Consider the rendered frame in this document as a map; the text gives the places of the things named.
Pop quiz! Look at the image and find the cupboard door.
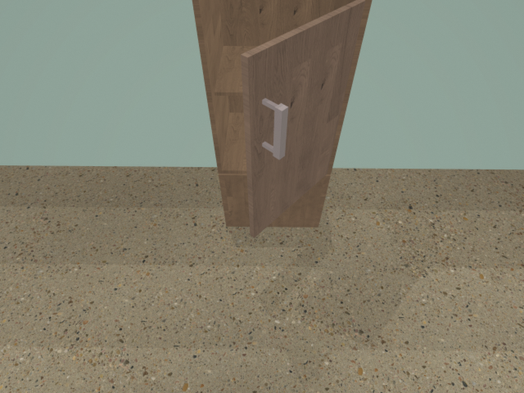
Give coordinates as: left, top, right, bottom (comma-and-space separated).
241, 0, 366, 238

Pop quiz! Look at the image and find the handle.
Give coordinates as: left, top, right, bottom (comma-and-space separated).
262, 98, 288, 160

